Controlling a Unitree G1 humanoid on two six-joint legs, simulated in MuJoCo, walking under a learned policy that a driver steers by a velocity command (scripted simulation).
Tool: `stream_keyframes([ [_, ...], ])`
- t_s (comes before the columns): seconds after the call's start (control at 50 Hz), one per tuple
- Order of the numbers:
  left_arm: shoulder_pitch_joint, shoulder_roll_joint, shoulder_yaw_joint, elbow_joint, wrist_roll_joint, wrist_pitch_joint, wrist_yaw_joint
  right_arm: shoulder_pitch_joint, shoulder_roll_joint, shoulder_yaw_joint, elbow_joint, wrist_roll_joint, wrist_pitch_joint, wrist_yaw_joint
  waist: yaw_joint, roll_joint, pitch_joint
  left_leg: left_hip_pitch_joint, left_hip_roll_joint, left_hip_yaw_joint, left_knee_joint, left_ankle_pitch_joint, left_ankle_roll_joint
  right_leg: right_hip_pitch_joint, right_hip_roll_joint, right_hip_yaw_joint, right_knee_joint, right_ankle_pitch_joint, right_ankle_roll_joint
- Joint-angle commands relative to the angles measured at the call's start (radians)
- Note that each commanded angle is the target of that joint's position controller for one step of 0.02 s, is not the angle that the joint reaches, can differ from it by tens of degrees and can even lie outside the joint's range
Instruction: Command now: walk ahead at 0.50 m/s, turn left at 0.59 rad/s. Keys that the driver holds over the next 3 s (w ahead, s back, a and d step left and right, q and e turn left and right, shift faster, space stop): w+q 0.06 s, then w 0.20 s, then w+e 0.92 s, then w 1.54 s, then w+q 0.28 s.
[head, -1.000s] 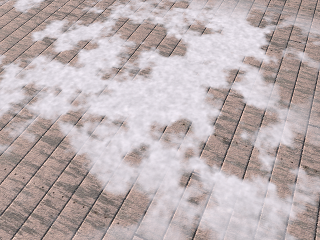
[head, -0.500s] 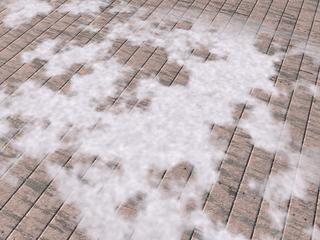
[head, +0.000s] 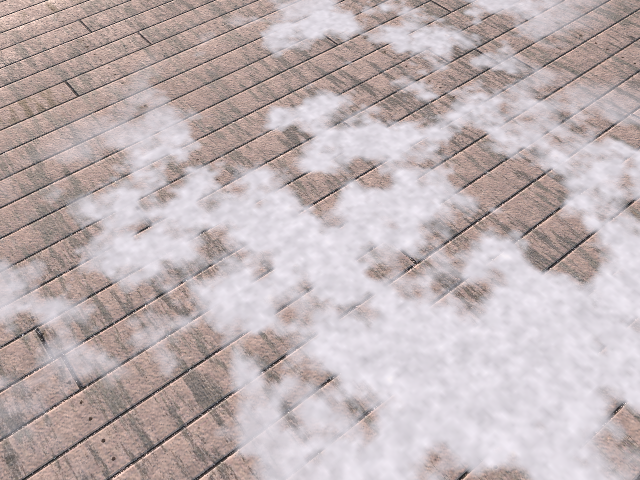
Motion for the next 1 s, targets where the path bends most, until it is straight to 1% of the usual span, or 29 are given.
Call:
stream_keyframes([
  [0.02, -0.003, 0.149, 0.029, -0.046, 0.000, -0.007, 0.009, -0.123, -0.026, 0.009, -0.102, -0.002, -0.014, 0.011, -0.006, -0.132, 0.054, 0.027, -0.011, 0.062, -0.124, -0.004, 0.030, -0.006, -0.273, 0.059, -0.066, 0.463, -0.106],
  [0.06, 0.017, 0.167, 0.033, -0.033, 0.001, 0.007, 0.014, -0.127, -0.036, 0.005, -0.111, -0.007, -0.013, 0.007, -0.012, -0.137, 0.044, 0.078, -0.048, 0.097, -0.173, -0.083, 0.063, 0.048, -0.282, 0.021, 0.008, 0.644, -0.094],
  [0.1, 0.037, 0.192, 0.036, -0.017, 0.001, 0.023, 0.016, -0.046, -0.051, -0.004, -0.092, -0.015, -0.016, -0.006, -0.049, -0.156, -0.012, 0.214, -0.119, 0.121, -0.211, -0.185, 0.107, 0.075, -0.288, -0.003, 0.180, 0.937, -0.091],
  [0.12, 0.036, 0.199, 0.034, -0.015, -0.001, 0.032, 0.015, 0.073, -0.069, -0.016, -0.055, -0.019, -0.025, -0.015, -0.100, -0.146, -0.079, 0.354, -0.157, 0.119, -0.261, -0.186, 0.133, 0.053, -0.281, -0.016, 0.342, 0.967, -0.087],
  [0.14, 0.023, 0.189, 0.027, -0.026, -0.003, 0.037, 0.013, 0.246, -0.102, -0.033, 0.004, -0.029, -0.035, -0.030, -0.177, -0.099, -0.174, 0.604, -0.140, 0.059, -0.326, -0.146, 0.166, -0.084, -0.257, -0.035, 0.569, 0.804, -0.064],
  [0.16, 0.059, 0.084, -0.001, -0.086, -0.024, 0.033, -0.003, 0.332, -0.205, -0.058, 0.012, -0.041, -0.040, -0.048, -0.175, 0.102, -0.312, 0.958, 0.165, -0.357, -0.354, -0.281, 0.260, -0.465, -0.172, -0.035, 0.917, 0.219, -0.015],
  [0.18, 0.033, 0.118, 0.010, -0.116, -0.017, 0.028, -0.011, 0.351, -0.254, -0.067, 0.003, -0.002, -0.030, -0.059, -0.162, 0.138, -0.387, 1.008, 0.341, -0.758, -0.509, -0.145, 0.337, -0.650, -0.017, 0.110, 1.140, -0.281, 0.011],
  [0.2, -0.092, 0.154, 0.022, -0.132, -0.012, 0.030, -0.011, 0.313, -0.228, -0.061, 0.017, 0.012, -0.023, -0.069, -0.167, -0.002, -0.251, 0.925, 0.287, -0.565, -0.508, -0.036, 0.298, -0.732, -0.075, 0.214, 1.154, -0.169, -0.001],
  [0.22, -0.109, 0.124, 0.011, -0.136, -0.022, 0.019, -0.015, 0.253, -0.176, -0.047, 0.024, 0.019, -0.030, -0.073, -0.130, -0.008, -0.136, 0.777, 0.246, -0.427, -0.519, 0.074, 0.269, -0.715, -0.105, 0.219, 1.085, -0.094, -0.011],
  [0.24, -0.086, 0.112, 0.009, -0.114, -0.016, 0.019, -0.016, 0.209, -0.131, -0.033, 0.028, 0.018, -0.040, -0.074, -0.084, -0.041, -0.082, 0.676, 0.190, -0.332, -0.540, 0.147, 0.222, -0.657, -0.136, 0.228, 0.992, -0.059, -0.015],
  [0.26, -0.047, 0.105, 0.009, -0.094, 0.003, 0.034, -0.017, 0.173, -0.098, -0.020, 0.032, 0.028, -0.048, -0.074, -0.044, -0.038, -0.054, 0.588, 0.148, -0.262, -0.576, 0.163, 0.188, -0.588, -0.147, 0.230, 0.940, -0.037, -0.011],
  [0.3, 0.011, 0.090, 0.007, -0.063, 0.014, 0.065, -0.027, 0.175, -0.077, -0.010, 0.044, 0.024, -0.073, -0.070, -0.016, 0.006, -0.057, 0.524, 0.131, -0.196, -0.611, 0.233, 0.183, -0.512, -0.139, 0.228, 0.908, -0.025, -0.005],
  [0.36, -0.049, 0.084, 0.013, -0.064, 0.002, 0.081, -0.041, 0.215, -0.097, -0.014, 0.074, 0.022, -0.092, -0.070, -0.023, -0.011, -0.013, 0.527, 0.105, -0.109, -0.675, 0.160, 0.147, -0.596, -0.130, 0.241, 0.854, 0.082, -0.003],
  [0.44, -0.185, 0.087, 0.017, -0.097, -0.004, 0.078, -0.040, 0.283, -0.084, -0.007, 0.106, 0.020, -0.102, -0.074, -0.067, -0.001, 0.050, 0.589, 0.111, -0.043, -0.709, 0.164, 0.111, -0.722, -0.095, 0.285, 0.726, 0.202, -0.006],
  [0.52, -0.288, 0.061, 0.003, -0.129, 0.004, 0.070, -0.050, 0.308, -0.072, 0.005, 0.127, 0.020, -0.110, -0.086, -0.089, 0.002, 0.068, 0.646, 0.113, 0.044, -0.710, 0.270, 0.081, -0.711, -0.068, 0.217, 0.553, 0.300, -0.020],
  [0.58, -0.365, 0.042, -0.011, -0.165, 0.010, 0.066, -0.058, 0.363, -0.071, 0.011, 0.161, 0.017, -0.106, -0.101, -0.111, -0.001, 0.086, 0.742, 0.134, 0.090, -0.669, 0.432, 0.072, -0.712, -0.050, 0.148, 0.446, 0.278, -0.048],
  [0.62, -0.362, 0.046, -0.012, -0.177, 0.009, 0.064, -0.058, 0.362, -0.091, 0.011, 0.171, 0.013, -0.102, -0.109, -0.095, 0.016, 0.064, 0.787, 0.144, 0.127, -0.586, 0.666, 0.056, -0.640, -0.007, 0.099, 0.386, 0.211, -0.082],
  [0.68, -0.192, 0.090, 0.007, -0.137, 0.012, 0.065, -0.047, 0.332, -0.143, 0.000, 0.169, 0.006, -0.086, -0.122, -0.009, 0.065, -0.049, 0.817, 0.166, 0.160, -0.290, 1.038, 0.045, -0.437, 0.085, 0.055, 0.371, 0.056, -0.155],
  [0.7, -0.069, 0.120, 0.023, -0.102, 0.017, 0.058, -0.042, 0.317, -0.156, -0.003, 0.158, 0.006, -0.079, -0.120, 0.047, 0.059, -0.116, 0.755, 0.164, 0.164, -0.100, 0.953, 0.049, -0.281, 0.101, 0.084, 0.315, 0.045, -0.188],
  [0.72, 0.078, 0.182, 0.049, -0.067, 0.032, 0.054, -0.031, 0.276, -0.155, -0.002, 0.130, 0.015, -0.081, -0.114, 0.131, -0.008, -0.192, 0.562, 0.127, 0.181, 0.187, 0.666, 0.036, -0.044, 0.004, 0.238, 0.232, 0.026, -0.249],
  [0.74, 0.062, 0.306, 0.086, -0.086, 0.023, 0.065, -0.017, 0.318, -0.051, 0.015, 0.060, 0.035, -0.095, -0.092, 0.055, -0.301, -0.283, 0.103, -0.111, 0.166, 0.622, -0.273, -0.029, 0.279, -0.312, 0.800, 0.176, 0.113, -0.424],
  [0.76, 0.041, 0.296, 0.085, -0.086, -0.016, 0.074, -0.022, 0.256, -0.111, 0.007, 0.040, 0.017, -0.107, -0.083, 0.069, -0.142, -0.328, -0.059, -0.129, -0.071, 0.733, -0.416, -0.018, 0.309, -0.350, 0.974, 0.075, 0.133, -0.483],
  [0.78, -0.026, 0.253, 0.075, -0.087, -0.021, 0.075, -0.015, 0.189, -0.096, 0.014, 0.016, 0.018, -0.120, -0.077, 0.043, -0.082, -0.177, -0.120, -0.051, -0.109, 0.678, -0.329, -0.012, 0.184, -0.331, 0.820, 0.055, 0.117, -0.438],
  [0.8, -0.063, 0.184, 0.057, -0.084, -0.017, 0.075, -0.013, 0.188, -0.100, 0.014, 0.013, 0.024, -0.128, -0.075, -0.002, -0.004, -0.069, -0.077, -0.010, -0.092, 0.561, -0.273, -0.014, 0.021, -0.291, 0.717, 0.019, 0.175, -0.376],
  [0.82, -0.097, 0.153, 0.046, -0.084, -0.016, 0.068, -0.010, 0.178, -0.094, 0.012, 0.010, 0.014, -0.117, -0.077, -0.041, 0.023, -0.011, -0.021, 0.018, -0.090, 0.468, -0.264, -0.027, -0.090, -0.231, 0.636, 0.003, 0.251, -0.327],
  [0.84, -0.124, 0.142, 0.040, -0.090, -0.021, 0.062, -0.007, 0.211, -0.081, 0.017, 0.017, -0.004, -0.094, -0.077, -0.072, 0.014, -0.001, 0.049, 0.027, -0.081, 0.423, -0.254, -0.045, -0.173, -0.187, 0.566, -0.017, 0.306, -0.307],
  [0.88, -0.109, 0.162, 0.042, -0.086, -0.021, 0.042, -0.011, 0.223, -0.063, 0.022, 0.007, -0.016, -0.059, -0.071, -0.089, -0.036, -0.016, 0.095, 0.031, -0.061, 0.343, -0.260, -0.073, -0.230, -0.148, 0.510, -0.019, 0.424, -0.309],
  [0.92, -0.090, 0.188, 0.049, -0.086, -0.022, 0.033, -0.012, 0.169, -0.059, 0.023, -0.019, -0.014, -0.048, -0.065, -0.082, -0.057, -0.012, 0.078, 0.032, -0.034, 0.238, -0.192, -0.095, -0.246, -0.106, 0.473, -0.032, 0.430, -0.287],
  [1.0, -0.015, 0.197, 0.054, -0.084, -0.025, 0.040, -0.014, 0.002, -0.057, 0.029, -0.082, -0.006, -0.044, -0.059, -0.014, -0.101, -0.004, 0.017, 0.017, -0.023, 0.019, -0.025, -0.113, -0.177, -0.077, 0.487, -0.022, 0.403, -0.233],
])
